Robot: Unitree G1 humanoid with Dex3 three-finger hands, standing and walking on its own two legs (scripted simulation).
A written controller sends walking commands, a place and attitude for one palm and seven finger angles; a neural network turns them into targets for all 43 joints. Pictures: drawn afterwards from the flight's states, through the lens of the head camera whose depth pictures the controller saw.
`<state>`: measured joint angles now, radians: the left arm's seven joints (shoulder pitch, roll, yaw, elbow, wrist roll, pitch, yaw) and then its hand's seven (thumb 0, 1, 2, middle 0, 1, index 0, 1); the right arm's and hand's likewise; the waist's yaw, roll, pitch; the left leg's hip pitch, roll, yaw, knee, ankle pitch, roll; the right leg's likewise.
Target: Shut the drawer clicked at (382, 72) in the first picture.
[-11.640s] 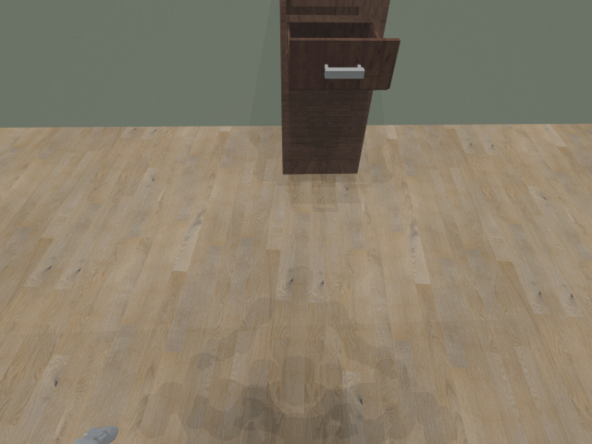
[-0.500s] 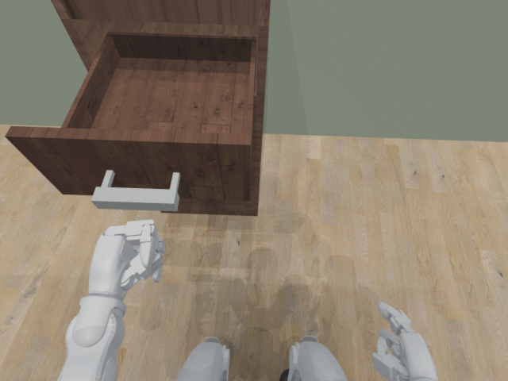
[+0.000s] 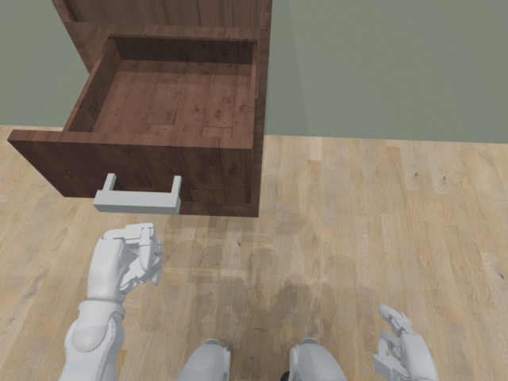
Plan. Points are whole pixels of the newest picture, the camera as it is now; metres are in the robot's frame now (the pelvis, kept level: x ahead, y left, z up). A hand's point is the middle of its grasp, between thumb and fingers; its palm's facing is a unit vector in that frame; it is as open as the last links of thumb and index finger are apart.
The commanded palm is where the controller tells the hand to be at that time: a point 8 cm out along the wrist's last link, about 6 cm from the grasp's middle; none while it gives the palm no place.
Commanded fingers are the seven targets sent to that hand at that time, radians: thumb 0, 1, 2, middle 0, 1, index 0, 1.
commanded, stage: push the drawer shut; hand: left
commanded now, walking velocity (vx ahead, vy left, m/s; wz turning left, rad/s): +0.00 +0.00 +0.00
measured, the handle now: (141, 191) +0.39 +0.20 +0.04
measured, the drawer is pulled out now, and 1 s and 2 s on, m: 0.29 0.20 0.09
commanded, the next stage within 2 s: none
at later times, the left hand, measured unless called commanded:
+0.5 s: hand (158, 232) +0.33 +0.17 +0.03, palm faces -0.01 -1.00 -0.04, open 2.9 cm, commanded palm +0.33 +0.22 +0.04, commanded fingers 0.00 0.90 0.90 -1.40 -1.60 -1.40 -1.60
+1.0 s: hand (168, 187) +0.41 +0.16 +0.03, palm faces +0.00 -1.00 -0.04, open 3.1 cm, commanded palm +0.40 +0.21 +0.04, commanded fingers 0.00 0.90 0.90 -1.40 -1.60 -1.40 -1.60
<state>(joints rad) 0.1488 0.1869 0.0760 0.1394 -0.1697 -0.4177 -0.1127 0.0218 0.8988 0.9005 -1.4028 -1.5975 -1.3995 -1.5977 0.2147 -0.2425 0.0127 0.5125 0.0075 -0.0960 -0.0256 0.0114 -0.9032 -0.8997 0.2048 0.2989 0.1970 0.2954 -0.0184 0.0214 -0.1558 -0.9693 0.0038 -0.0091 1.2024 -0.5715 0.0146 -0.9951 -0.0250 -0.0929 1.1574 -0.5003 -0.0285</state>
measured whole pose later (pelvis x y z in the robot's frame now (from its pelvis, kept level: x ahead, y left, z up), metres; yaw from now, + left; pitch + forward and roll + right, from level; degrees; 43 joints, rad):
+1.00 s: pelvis -0.02 +0.01 +0.00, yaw -1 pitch +21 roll -2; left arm -0.50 0.27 0.23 0.78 -0.13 -0.47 -0.13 0.00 0.82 0.93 -1.40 -1.60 -1.40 -1.60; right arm 0.27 -0.25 0.03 0.63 0.00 -0.05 -0.03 0.01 -0.90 -0.90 0.21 0.30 0.20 0.30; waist -0.08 0.02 -0.13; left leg -1.03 0.01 0.00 1.19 -0.53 0.02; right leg -1.06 -0.02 -0.08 1.13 -0.45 -0.02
